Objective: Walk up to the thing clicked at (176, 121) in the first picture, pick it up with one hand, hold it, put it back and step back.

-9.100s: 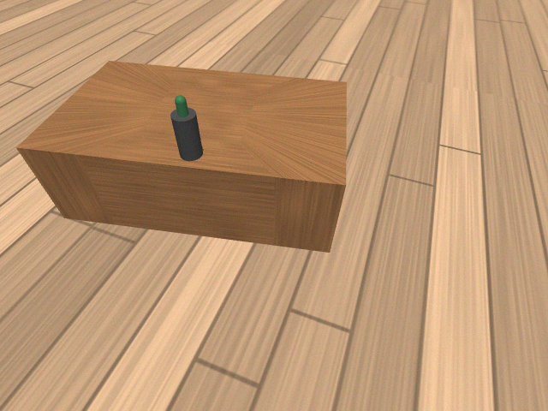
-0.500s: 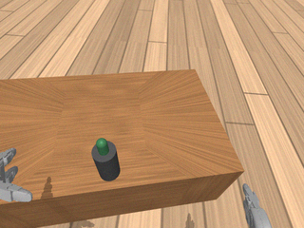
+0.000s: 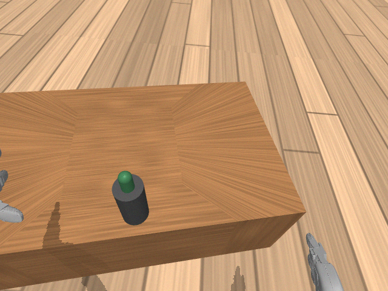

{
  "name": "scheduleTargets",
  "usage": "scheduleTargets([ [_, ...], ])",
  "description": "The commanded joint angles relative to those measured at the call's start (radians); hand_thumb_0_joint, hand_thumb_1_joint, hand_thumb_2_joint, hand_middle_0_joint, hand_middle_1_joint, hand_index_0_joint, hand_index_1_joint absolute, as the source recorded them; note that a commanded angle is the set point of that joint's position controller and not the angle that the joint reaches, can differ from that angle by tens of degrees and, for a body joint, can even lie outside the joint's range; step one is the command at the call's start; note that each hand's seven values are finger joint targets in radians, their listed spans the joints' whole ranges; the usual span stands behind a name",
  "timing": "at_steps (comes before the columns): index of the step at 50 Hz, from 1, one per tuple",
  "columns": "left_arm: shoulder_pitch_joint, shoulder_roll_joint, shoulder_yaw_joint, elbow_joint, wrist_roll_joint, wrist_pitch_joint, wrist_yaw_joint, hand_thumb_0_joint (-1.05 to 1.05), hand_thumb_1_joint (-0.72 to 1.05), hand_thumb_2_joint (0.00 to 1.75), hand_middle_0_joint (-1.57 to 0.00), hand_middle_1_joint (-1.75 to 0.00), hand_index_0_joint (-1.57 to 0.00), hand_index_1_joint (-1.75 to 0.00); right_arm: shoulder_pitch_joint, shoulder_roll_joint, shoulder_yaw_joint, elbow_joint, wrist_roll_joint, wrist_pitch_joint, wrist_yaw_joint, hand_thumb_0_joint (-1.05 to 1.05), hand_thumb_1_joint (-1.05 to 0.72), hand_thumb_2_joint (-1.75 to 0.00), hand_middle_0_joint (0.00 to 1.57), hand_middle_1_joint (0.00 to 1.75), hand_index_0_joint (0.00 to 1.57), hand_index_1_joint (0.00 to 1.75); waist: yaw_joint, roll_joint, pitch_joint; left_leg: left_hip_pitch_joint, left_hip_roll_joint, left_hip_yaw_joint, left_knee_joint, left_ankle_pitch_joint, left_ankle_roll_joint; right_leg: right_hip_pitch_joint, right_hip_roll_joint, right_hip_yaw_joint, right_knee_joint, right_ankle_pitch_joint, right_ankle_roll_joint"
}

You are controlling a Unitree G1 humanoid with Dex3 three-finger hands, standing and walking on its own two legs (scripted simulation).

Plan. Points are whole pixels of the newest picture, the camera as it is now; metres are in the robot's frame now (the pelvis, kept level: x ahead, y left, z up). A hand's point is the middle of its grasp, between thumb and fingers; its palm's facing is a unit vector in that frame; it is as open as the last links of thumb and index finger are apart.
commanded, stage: go down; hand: left
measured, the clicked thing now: (130, 195) +0.43 +0.15 -0.19
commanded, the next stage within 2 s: approach in 0.42 s
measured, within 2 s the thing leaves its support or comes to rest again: neither
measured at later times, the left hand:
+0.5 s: hand (5, 171) +0.36 +0.34 +0.06, palm faces +0.12 -0.99 -0.09, open 17.5 cm
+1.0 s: hand (61, 186) +0.40 +0.29 -0.06, palm faces +0.11 -0.99 +0.07, open 17.7 cm
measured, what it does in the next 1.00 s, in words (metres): lowers itself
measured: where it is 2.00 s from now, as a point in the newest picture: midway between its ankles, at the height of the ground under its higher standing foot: outside the picture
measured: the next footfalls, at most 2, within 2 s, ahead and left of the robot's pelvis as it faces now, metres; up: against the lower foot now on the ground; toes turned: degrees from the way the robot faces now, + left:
none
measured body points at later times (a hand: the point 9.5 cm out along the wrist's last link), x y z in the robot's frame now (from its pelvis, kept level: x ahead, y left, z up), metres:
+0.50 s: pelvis +0.01 +0.01 +0.01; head +0.05 +0.03 +0.45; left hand +0.35 +0.40 +0.07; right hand +0.15 -0.25 -0.04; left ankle +0.03 +0.14 -0.70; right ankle -0.01 -0.14 -0.70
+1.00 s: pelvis -0.03 +0.01 -0.06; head +0.11 +0.07 +0.37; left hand +0.39 +0.35 -0.06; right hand +0.13 -0.27 -0.05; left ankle +0.03 +0.14 -0.70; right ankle -0.01 -0.14 -0.70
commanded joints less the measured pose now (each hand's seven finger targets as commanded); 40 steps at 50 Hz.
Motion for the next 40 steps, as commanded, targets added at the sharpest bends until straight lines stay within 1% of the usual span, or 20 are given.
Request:
scheduleTargets([
  [1,-0.327,0.379,0.083,-0.17,-0.021,-0.084,-0.012,0.0,-0.56,0.05,-0.05,-0.03,-0.05,-0.03,-0.018,-0.153,-0.075,-0.15,-0.005,-0.05,-0.021,0.0,0.53,-0.05,0.05,0.05,0.05,0.05,0.011,0.108,-0.27,0.254,-0.062,-0.002,-0.091,0.222,0.048,0.016,0.032,0.007,-0.136,0.25,-0.023],
  [4,-0.358,0.382,0.075,-0.18,-0.02,-0.094,-0.015,0.0,-0.55,0.04,-0.06,-0.03,-0.06,-0.03,-0.054,-0.144,-0.058,-0.165,-0.004,-0.053,-0.021,0.0,0.54,-0.05,0.05,0.05,0.05,0.05,0.012,0.129,-0.273,0.267,-0.064,0.002,-0.094,0.22,0.046,0.004,0.032,0.005,-0.137,0.247,-0.027],
  [6,-0.313,0.382,0.081,-0.12,-0.021,-0.091,-0.017,0.0,-0.57,0.05,-0.05,-0.03,-0.05,-0.04,-0.01,-0.177,-0.095,-0.135,-0.005,-0.048,-0.025,0.0,0.53,-0.05,0.05,0.05,0.05,0.05,0.003,0.113,-0.262,0.268,-0.061,-0.001,-0.103,0.195,0.045,-0.005,0.038,-0.002,-0.143,0.222,-0.028],
  [7,-0.341,0.367,0.067,-0.154,-0.028,-0.096,-0.024,0.0,-0.55,0.05,-0.05,-0.03,-0.05,-0.04,-0.025,-0.149,-0.064,-0.136,-0.006,-0.047,-0.021,0.0,0.54,-0.05,0.05,0.05,0.05,0.05,0.009,0.131,-0.254,0.262,-0.062,-0.001,-0.105,0.179,0.044,-0.008,0.036,0.001,-0.148,0.206,-0.027],
  [8,-0.359,0.403,0.094,-0.19,-0.027,-0.101,-0.017,0.0,-0.57,0.05,-0.05,-0.04,-0.05,-0.04,-0.044,-0.17,-0.078,-0.194,-0.006,-0.053,-0.023,0.0,0.53,-0.05,0.05,0.05,0.05,0.05,0.007,0.134,-0.322,0.297,-0.059,-0.004,-0.102,0.203,0.043,0.012,0.039,-0.004,-0.144,0.226,-0.029],
  [11,-0.334,0.411,0.101,-0.173,-0.029,-0.095,-0.014,0.0,-0.56,0.04,-0.06,-0.03,-0.06,-0.04,-0.022,-0.161,-0.077,-0.16,-0.002,-0.045,-0.026,0.0,0.53,-0.05,0.05,0.05,0.05,0.05,0.016,0.144,-0.292,0.291,-0.061,0.001,-0.1,0.27,0.045,0.023,0.04,-0.007,-0.143,0.286,-0.028],
  [13,-0.312,0.357,0.072,-0.145,-0.033,-0.089,-0.018,0.0,-0.54,0.05,-0.05,-0.03,-0.05,-0.03,-0.008,-0.155,-0.076,-0.124,-0.003,-0.045,-0.022,0.0,0.53,-0.05,0.05,0.05,0.05,0.05,0.017,0.144,-0.263,0.288,-0.056,-0.001,-0.108,0.265,0.043,0.009,0.045,-0.013,-0.14,0.271,-0.033],
  [15,-0.35,0.398,0.095,-0.209,-0.03,-0.092,-0.012,0.0,-0.54,0.05,-0.05,-0.03,-0.05,-0.03,-0.052,-0.166,-0.078,-0.19,-0.001,-0.05,-0.022,0.0,0.52,-0.06,0.05,0.05,0.05,0.05,0.02,0.161,-0.328,0.329,-0.051,-0.008,-0.108,0.306,0.042,0.021,0.047,-0.017,-0.141,0.296,-0.033],
  [17,-0.346,0.388,0.093,-0.199,-0.034,-0.09,-0.011,0.0,-0.57,0.04,-0.06,-0.03,-0.06,-0.04,-0.003,-0.151,-0.079,-0.125,-0.003,-0.042,-0.023,0.0,0.52,-0.06,0.05,0.05,0.05,0.05,0.015,0.172,-0.306,0.33,-0.051,-0.002,-0.105,0.332,0.043,0.024,0.047,-0.016,-0.143,0.321,-0.031],
  [19,-0.337,0.334,0.056,-0.167,-0.037,-0.089,-0.018,0.0,-0.57,0.04,-0.06,-0.04,-0.06,-0.04,-0.034,-0.159,-0.083,-0.137,-0.003,-0.049,-0.015,0.0,0.52,-0.06,0.05,0.05,0.05,0.05,0.008,0.151,-0.274,0.318,-0.043,-0.008,-0.114,0.319,0.039,0.012,0.052,-0.021,-0.145,0.297,-0.032],
  [21,-0.381,0.403,0.095,-0.218,-0.034,-0.099,-0.009,0.0,-0.57,0.04,-0.06,-0.03,-0.05,-0.04,-0.044,-0.175,-0.097,-0.129,-0.003,-0.048,-0.022,0.0,0.52,-0.06,0.05,0.05,0.05,0.05,0.013,0.177,-0.291,0.33,-0.045,-0.01,-0.124,0.286,0.037,0.009,0.052,-0.022,-0.152,0.271,-0.035],
  [24,-0.376,0.373,0.085,-0.219,-0.04,-0.104,-0.009,0.0,-0.56,0.05,-0.05,-0.04,-0.05,-0.05,-0.052,-0.155,-0.081,-0.135,-0.002,-0.051,-0.016,0.0,0.53,-0.06,0.05,0.05,0.05,0.05,0.02,0.163,-0.279,0.328,-0.043,-0.01,-0.129,0.298,0.036,0.018,0.054,-0.023,-0.155,0.279,-0.036],
  [25,-0.358,0.356,0.074,-0.176,-0.042,-0.102,-0.012,0.0,-0.56,0.05,-0.05,-0.03,-0.05,-0.04,-0.033,-0.183,-0.112,-0.13,-0.002,-0.052,-0.018,0.0,0.52,-0.06,0.05,0.05,0.05,0.05,-0.002,0.153,-0.294,0.348,-0.039,-0.014,-0.128,0.311,0.036,0.014,0.056,-0.025,-0.157,0.281,-0.035],
  [28,-0.393,0.401,0.1,-0.192,-0.042,-0.116,-0.013,0.0,-0.55,0.0,-0.06,-0.02,-0.06,-0.03,-0.038,-0.179,-0.11,-0.109,-0.004,-0.049,-0.015,0.0,0.54,-0.05,0.05,0.05,0.05,0.05,0.008,0.161,-0.302,0.346,-0.039,-0.014,-0.119,0.35,0.04,0.023,0.053,-0.023,-0.156,0.312,-0.034],
  [29,-0.377,0.354,0.088,-0.138,-0.049,-0.123,-0.017,0.0,-0.56,0.0,-0.07,-0.02,-0.06,-0.03,-0.036,-0.164,-0.103,-0.088,-0.006,-0.049,-0.012,0.0,0.55,-0.05,0.05,0.05,0.05,0.05,-0.003,0.144,-0.26,0.321,-0.039,-0.012,-0.118,0.343,0.042,0.005,0.053,-0.023,-0.151,0.311,-0.032],
  [31,-0.344,0.276,0.06,-0.054,-0.067,-0.152,-0.033,0.0,-0.56,0.0,-0.07,-0.02,-0.06,-0.03,-0.049,-0.144,-0.087,-0.038,-0.011,-0.053,-0.001,0.0,0.55,-0.05,0.05,0.05,0.05,0.05,-0.02,0.116,-0.202,0.261,-0.04,-0.009,-0.097,0.309,0.05,-0.049,0.054,-0.022,-0.136,0.291,-0.029],
  [33,-0.405,0.293,0.079,-0.071,-0.079,-0.212,-0.043,0.0,-0.56,0.0,-0.07,-0.02,-0.06,-0.02,-0.09,-0.156,-0.089,-0.084,-0.016,-0.063,0.004,0.0,0.55,-0.05,0.05,0.05,0.05,0.05,-0.037,0.092,-0.228,0.226,-0.039,-0.013,-0.069,0.26,0.055,-0.076,0.054,-0.021,-0.111,0.263,-0.028],
  [36,-0.41,0.237,0.087,0.005,-0.118,-0.304,-0.057,0.0,-0.56,0.0,-0.06,-0.03,-0.06,-0.03,-0.106,-0.156,-0.083,-0.097,-0.02,-0.07,0.019,0.0,0.56,-0.04,0.05,0.05,0.05,0.05,-0.055,0.074,-0.227,0.155,-0.035,-0.024,-0.019,0.174,0.052,-0.159,0.058,-0.026,-0.064,0.19,-0.03],
  [39,-0.408,0.202,0.098,0.048,-0.141,-0.403,-0.056,0.0,-0.59,0.0,-0.06,-0.04,-0.06,-0.03,-0.08,-0.191,-0.118,-0.171,-0.033,-0.078,0.029,0.0,0.56,-0.04,0.05,0.05,0.05,0.05,-0.093,0.044,-0.293,0.122,-0.034,-0.035,0.061,0.172,0.051,-0.225,0.061,-0.025,0.0,0.19,-0.031],
  [40,-0.421,0.223,0.116,0.033,-0.149,-0.436,-0.053,0.0,-0.6,0.0,-0.06,-0.04,-0.07,-0.04,-0.075,-0.194,-0.121,-0.183,-0.037,-0.078,0.032,0.0,0.56,-0.04,0.05,0.05,0.05,0.05,-0.089,0.06,-0.323,0.104,-0.038,-0.029,0.092,0.179,0.052,-0.234,0.059,-0.018,0.017,0.204,-0.03],
])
